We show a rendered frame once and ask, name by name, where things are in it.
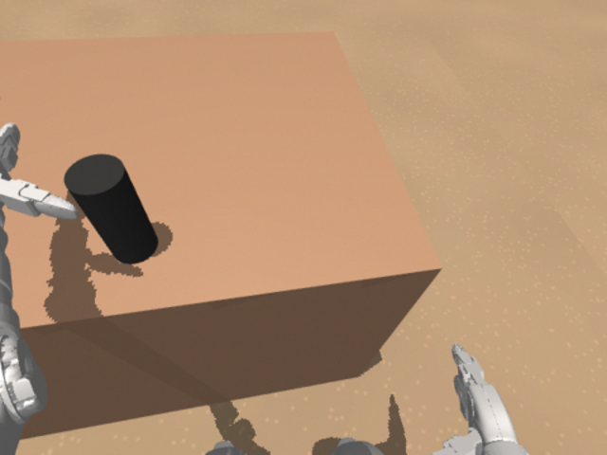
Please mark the can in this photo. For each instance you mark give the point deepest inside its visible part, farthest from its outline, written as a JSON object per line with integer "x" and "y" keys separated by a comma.
{"x": 104, "y": 191}

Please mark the right robot hand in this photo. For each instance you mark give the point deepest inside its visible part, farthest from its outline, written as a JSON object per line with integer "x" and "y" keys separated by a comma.
{"x": 481, "y": 405}

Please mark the left robot hand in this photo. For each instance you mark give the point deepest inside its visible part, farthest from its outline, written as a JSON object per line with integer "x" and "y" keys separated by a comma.
{"x": 20, "y": 195}

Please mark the left robot arm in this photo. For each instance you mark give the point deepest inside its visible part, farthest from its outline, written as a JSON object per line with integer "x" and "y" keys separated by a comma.
{"x": 23, "y": 389}

